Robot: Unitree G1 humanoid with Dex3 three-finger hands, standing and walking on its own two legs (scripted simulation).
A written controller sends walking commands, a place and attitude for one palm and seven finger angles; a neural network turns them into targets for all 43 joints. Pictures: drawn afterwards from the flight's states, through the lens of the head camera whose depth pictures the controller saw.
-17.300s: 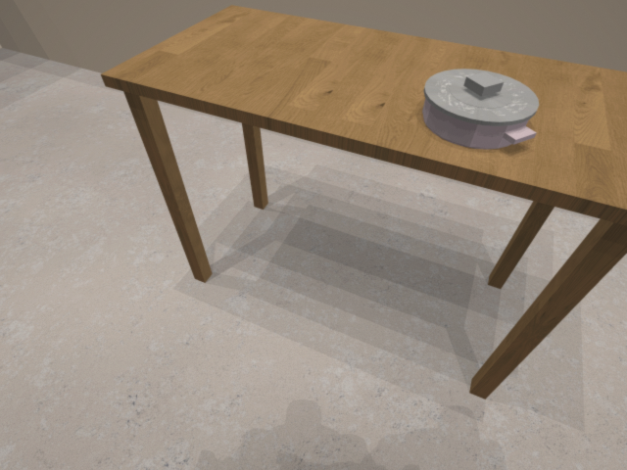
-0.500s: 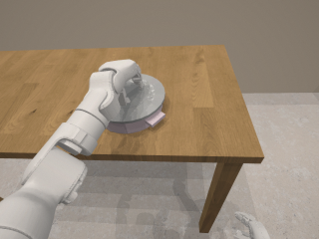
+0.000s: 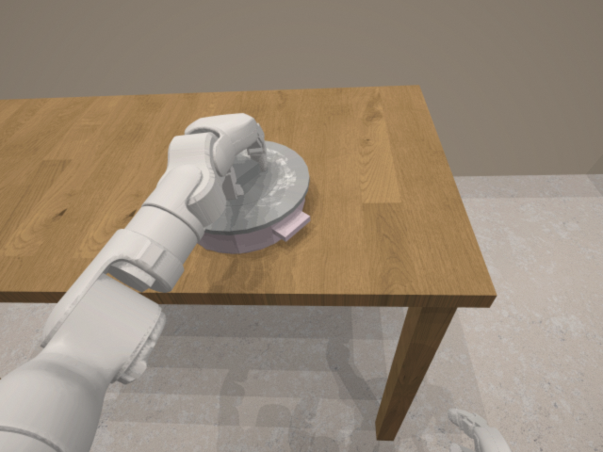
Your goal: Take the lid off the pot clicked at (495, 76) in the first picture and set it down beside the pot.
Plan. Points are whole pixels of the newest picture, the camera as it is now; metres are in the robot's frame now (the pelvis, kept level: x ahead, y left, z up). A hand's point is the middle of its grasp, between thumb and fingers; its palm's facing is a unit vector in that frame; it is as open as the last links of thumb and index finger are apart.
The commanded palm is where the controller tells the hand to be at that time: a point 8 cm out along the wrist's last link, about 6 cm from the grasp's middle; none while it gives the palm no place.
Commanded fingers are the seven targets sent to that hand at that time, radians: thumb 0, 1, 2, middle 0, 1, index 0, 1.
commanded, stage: lift the lid straight up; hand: left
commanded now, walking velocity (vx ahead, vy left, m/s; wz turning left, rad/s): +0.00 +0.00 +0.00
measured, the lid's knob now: (237, 170) +0.47 +0.10 +0.15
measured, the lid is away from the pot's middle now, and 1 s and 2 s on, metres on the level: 0.01 0.00 0.02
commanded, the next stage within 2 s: none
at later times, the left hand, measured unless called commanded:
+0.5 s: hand (226, 162) +0.43 +0.10 +0.19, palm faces -0.29 -0.09 -0.95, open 8.4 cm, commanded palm +0.41 +0.11 +0.27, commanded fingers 0.00 0.45 1.22 -0.80 -0.87 -0.86 -0.89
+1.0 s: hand (215, 135) +0.43 +0.11 +0.23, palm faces -0.23 -0.08 -0.97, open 8.4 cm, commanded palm +0.42 +0.11 +0.31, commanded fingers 0.00 0.45 1.22 -0.80 -0.87 -0.86 -0.89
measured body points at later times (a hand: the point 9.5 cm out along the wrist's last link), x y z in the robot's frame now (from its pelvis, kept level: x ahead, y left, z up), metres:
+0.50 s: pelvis +0.00 +0.01 +0.00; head +0.00 -0.03 +0.45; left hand +0.44 +0.11 +0.24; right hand +0.16 -0.23 -0.12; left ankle +0.01 +0.07 -0.74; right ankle -0.05 -0.08 -0.74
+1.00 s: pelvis -0.01 +0.02 +0.00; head -0.01 -0.02 +0.45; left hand +0.44 +0.11 +0.29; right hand +0.14 -0.22 -0.12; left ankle +0.01 +0.07 -0.74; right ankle -0.05 -0.08 -0.74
